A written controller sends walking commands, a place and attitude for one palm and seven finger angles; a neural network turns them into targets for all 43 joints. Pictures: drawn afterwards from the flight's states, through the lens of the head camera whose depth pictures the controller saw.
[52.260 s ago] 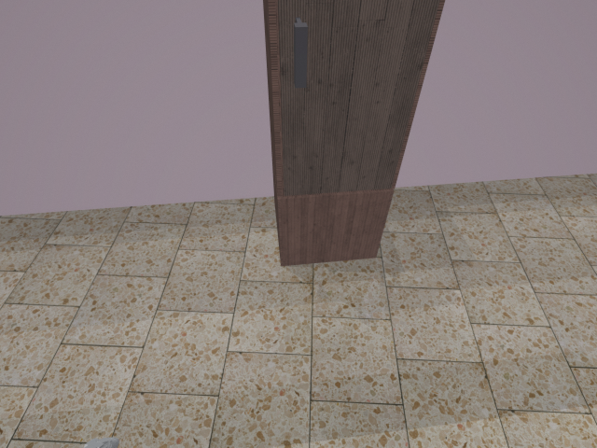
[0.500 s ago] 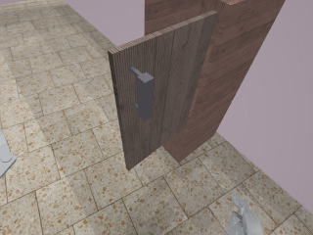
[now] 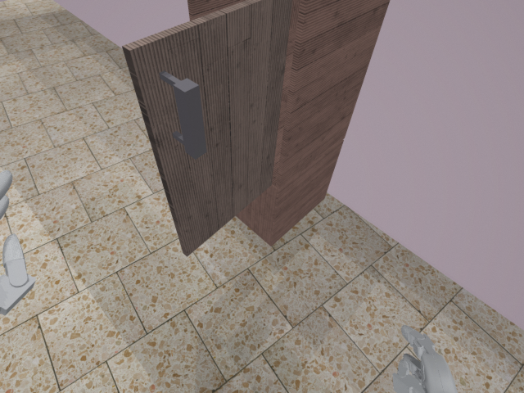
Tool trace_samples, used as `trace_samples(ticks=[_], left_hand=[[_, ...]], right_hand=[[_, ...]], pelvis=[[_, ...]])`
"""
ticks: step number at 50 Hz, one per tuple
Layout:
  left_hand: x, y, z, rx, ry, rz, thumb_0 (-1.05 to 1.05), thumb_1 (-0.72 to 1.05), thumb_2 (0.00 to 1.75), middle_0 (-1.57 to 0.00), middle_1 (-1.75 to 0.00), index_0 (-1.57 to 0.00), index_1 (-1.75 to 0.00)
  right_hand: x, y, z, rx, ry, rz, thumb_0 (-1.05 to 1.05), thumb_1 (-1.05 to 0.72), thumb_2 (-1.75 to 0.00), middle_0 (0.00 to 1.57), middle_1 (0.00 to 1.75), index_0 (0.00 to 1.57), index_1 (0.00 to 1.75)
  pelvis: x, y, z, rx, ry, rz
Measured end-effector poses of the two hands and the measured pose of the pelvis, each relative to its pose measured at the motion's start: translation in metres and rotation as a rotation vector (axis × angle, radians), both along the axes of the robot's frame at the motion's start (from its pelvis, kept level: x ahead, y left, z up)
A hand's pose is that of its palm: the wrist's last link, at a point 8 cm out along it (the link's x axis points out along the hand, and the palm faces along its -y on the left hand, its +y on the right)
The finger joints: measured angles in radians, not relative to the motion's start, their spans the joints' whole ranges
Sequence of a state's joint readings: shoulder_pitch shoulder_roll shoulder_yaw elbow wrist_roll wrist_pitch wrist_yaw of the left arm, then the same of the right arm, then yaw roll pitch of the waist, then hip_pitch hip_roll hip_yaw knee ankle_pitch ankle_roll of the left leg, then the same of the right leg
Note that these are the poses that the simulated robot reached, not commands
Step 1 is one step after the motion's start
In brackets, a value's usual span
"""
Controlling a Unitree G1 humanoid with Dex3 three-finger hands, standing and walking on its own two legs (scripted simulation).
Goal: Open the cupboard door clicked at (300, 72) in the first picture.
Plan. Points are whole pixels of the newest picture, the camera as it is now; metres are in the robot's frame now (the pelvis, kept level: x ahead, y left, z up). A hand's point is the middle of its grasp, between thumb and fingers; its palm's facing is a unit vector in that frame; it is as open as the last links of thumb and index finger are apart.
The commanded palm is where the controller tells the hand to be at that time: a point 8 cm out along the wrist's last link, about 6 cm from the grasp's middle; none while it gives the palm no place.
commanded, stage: stop stepping back and stand still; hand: left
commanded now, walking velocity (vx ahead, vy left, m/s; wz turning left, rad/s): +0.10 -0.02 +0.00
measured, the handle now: (182, 115) +0.51 +0.16 +0.14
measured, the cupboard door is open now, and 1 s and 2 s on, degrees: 93 93 93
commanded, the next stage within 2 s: let the arm hang, fingers relaxed in 0.44 s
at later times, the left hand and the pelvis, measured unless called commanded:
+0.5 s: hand out of the picture +0.17 +0.26 +0.16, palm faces +0.39 -0.80 -0.46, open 7.4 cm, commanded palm +0.10 +0.31 +0.18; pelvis -0.04 +0.00 +0.00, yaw +1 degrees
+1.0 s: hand out of the picture -0.09 +0.18 -0.17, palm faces +0.06 -0.98 -0.19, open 7.2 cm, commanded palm none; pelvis -0.04 +0.00 +0.01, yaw +3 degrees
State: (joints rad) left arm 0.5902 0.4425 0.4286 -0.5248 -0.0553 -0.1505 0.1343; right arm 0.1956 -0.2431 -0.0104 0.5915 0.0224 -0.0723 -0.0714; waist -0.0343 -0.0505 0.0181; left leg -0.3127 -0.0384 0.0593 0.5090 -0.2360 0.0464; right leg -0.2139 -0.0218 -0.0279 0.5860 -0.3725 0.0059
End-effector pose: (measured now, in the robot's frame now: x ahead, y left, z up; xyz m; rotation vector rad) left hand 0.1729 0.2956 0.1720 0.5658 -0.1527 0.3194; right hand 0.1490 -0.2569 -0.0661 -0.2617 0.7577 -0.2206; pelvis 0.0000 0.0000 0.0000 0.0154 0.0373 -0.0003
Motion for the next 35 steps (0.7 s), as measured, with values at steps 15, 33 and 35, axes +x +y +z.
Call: trace_samples(ticks=[15,33,35], left_hand=[[-0.059,0.02,0.002,-0.047,-0.122,0.098,0.01,0.89,0.89,-0.21,-0.3,-0.21,-0.3],[-0.034,0.015,-0.132,-0.202,0.464,0.105,0.0,0.9,0.9,-0.2,-0.3,-0.2,-0.3],[-0.053,0.005,-0.194,-0.306,0.715,0.155,0.0,0.9,0.9,-0.2,-0.3,-0.2,-0.3]], right_hand=[[-0.048,0.023,-0.016,0.019,0.036,0.031,0.01,-0.9,-0.9,0.2,0.29,0.2,0.3],[-0.034,0.022,-0.042,0.087,0.105,0.117,0.01,-0.9,-0.9,0.2,0.3,0.2,0.3],[-0.045,0.016,-0.049,0.082,0.165,0.099,0.01,-0.9,-0.9,0.2,0.29,0.2,0.3]], pelvis=[[-0.032,0.008,-0.002,-0.029,-0.046,0.014],[-0.039,0.011,-0.007,-0.023,-0.009,0.044],[-0.04,0.01,-0.007,-0.018,-0.018,0.044]])
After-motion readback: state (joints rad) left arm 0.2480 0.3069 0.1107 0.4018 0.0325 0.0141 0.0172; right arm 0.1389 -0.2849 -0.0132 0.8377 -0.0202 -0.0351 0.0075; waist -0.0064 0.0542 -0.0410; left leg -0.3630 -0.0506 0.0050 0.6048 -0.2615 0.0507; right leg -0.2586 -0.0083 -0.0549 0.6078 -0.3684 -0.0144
